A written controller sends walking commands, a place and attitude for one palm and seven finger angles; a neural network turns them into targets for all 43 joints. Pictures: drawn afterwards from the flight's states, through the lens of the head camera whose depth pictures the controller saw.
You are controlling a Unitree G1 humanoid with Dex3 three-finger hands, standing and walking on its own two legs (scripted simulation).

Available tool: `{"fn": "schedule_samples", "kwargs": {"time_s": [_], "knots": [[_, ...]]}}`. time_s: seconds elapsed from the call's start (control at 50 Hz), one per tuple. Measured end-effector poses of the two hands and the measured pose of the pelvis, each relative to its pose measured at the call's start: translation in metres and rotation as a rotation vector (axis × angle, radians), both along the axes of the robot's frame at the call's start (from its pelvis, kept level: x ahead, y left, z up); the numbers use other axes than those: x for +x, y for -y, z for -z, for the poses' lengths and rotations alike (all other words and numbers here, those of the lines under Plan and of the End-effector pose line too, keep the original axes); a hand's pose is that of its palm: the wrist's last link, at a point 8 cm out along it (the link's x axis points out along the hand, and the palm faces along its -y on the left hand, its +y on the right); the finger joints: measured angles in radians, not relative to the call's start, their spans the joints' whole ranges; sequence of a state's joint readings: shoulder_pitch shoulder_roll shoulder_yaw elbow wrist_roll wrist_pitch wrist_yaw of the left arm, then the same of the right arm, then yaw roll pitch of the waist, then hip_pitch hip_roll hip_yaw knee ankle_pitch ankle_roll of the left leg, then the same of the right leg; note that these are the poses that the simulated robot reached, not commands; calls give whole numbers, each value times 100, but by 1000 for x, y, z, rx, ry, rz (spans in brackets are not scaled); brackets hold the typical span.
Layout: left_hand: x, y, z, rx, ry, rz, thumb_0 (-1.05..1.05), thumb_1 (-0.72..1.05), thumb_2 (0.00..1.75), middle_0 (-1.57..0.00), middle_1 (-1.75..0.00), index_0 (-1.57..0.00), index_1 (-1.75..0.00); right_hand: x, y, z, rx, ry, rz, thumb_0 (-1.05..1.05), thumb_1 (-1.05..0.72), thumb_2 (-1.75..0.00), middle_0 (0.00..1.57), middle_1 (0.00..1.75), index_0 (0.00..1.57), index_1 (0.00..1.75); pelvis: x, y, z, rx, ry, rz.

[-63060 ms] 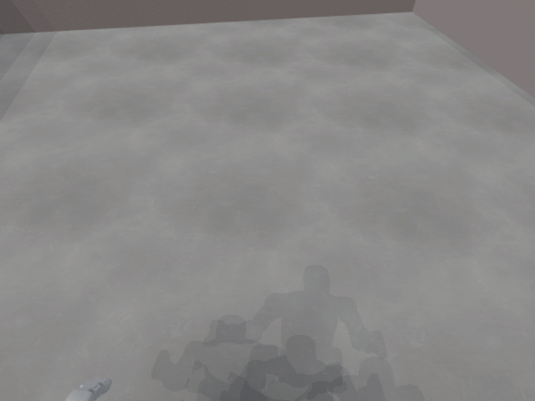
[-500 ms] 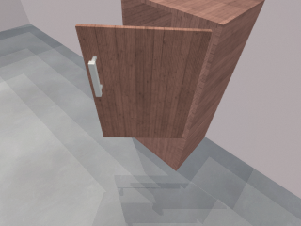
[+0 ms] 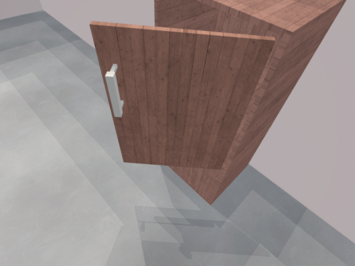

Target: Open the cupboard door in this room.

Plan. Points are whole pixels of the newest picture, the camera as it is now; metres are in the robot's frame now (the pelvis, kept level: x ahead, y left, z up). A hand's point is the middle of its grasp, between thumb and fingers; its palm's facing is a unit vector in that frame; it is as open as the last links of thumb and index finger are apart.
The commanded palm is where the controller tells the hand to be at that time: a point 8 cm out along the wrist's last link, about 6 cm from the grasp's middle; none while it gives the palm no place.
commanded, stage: come to a stop and stand still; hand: left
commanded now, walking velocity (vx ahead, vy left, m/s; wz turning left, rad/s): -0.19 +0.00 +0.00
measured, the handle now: (116, 91) +0.53 +0.22 +0.07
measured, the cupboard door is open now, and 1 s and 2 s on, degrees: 42 42 42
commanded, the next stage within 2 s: none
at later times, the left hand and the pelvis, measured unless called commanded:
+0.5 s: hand out of the picture +0.06 +0.16 -0.15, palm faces +0.04 -0.95 -0.31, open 7.4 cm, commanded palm none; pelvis -0.05 -0.05 -0.01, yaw +2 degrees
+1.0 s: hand out of the picture -0.08 +0.18 -0.16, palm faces +0.06 -0.96 -0.27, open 7.4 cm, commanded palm none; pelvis -0.11 -0.04 +0.00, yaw +3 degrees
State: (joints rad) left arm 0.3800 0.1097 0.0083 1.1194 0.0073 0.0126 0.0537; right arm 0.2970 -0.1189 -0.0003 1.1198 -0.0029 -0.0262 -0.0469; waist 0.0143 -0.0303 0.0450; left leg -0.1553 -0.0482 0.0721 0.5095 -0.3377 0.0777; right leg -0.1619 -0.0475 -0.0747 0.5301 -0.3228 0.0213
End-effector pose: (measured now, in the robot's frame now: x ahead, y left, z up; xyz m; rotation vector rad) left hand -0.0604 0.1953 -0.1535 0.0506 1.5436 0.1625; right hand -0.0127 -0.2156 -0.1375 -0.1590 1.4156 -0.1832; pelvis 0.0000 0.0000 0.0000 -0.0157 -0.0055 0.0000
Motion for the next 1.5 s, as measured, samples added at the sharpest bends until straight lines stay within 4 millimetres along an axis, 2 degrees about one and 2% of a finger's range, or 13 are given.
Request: {"fn": "schedule_samples", "kwargs": {"time_s": [0.14,0.28,0.42,0.54,0.64,0.76,0.92,1.04,1.22,1.32,1.38,1.44,1.5], "knots": [[47,-13,-6,67,105,19,1,91,90,-20,-30,-20,-30,13,7,7,5,-5,-6,1,-93,-90,20,30,21,30,0,2,0,13,0,-7],[73,-25,-13,127,182,110,1,91,90,-20,-30,-20,-30,19,27,9,10,64,8,1,-92,-90,20,30,20,30,-14,15,2,28,-4,5],[102,-20,-30,190,383,132,1,91,90,-20,-30,-20,-30,18,69,9,-19,197,-17,0,-91,-90,21,30,21,30,-34,41,9,42,30,-14],[101,-9,-45,208,502,146,0,91,90,-20,-30,-21,-30,18,103,5,-40,259,-30,0,-91,-90,20,30,20,30,-53,55,10,18,57,-35],[87,-10,-44,207,522,141,1,90,90,-20,-30,-21,-30,5,121,-5,-77,276,-61,0,-91,-90,20,30,20,30,-72,60,10,10,69,-51],[56,-17,-41,191,464,128,1,90,90,-20,-30,-21,-30,-31,124,-14,-92,216,-75,0,-91,-90,20,30,20,30,-87,59,2,20,65,-46],[-1,-30,-31,174,334,95,1,90,90,-20,-30,-21,-30,-86,109,-14,-81,87,-61,0,-91,-90,20,30,20,30,-104,50,-2,15,50,-48],[-43,-31,-21,146,248,63,1,90,90,-20,-30,-21,-30,-109,89,-9,-61,40,-48,0,-91,-90,20,30,20,30,-114,41,-2,9,52,-50],[-88,-24,-10,100,186,24,1,90,90,-20,-30,-21,-30,-109,63,-2,-32,66,-51,0,-91,-90,20,30,21,30,-134,29,1,14,60,-48],[-125,-13,-2,105,166,-30,0,91,90,-20,-30,-20,-30,-86,58,13,-9,118,-85,0,-91,-90,20,30,21,30,-145,29,12,26,85,-60],[-150,-7,-1,96,126,-55,0,91,90,-20,-30,-20,-30,-70,53,9,-1,173,-88,0,-91,-90,20,30,21,30,-152,25,11,19,80,-67],[-156,-12,0,88,111,-57,1,90,90,-20,-30,-21,-30,-67,50,-1,-11,233,-84,0,-91,-90,20,30,21,30,-158,19,9,16,70,-68],[-147,-28,4,93,155,-54,1,90,90,-20,-30,-21,-30,-81,46,-6,-38,243,-81,0,-91,-90,20,30,20,30,-165,9,9,3,52,-72]]}}
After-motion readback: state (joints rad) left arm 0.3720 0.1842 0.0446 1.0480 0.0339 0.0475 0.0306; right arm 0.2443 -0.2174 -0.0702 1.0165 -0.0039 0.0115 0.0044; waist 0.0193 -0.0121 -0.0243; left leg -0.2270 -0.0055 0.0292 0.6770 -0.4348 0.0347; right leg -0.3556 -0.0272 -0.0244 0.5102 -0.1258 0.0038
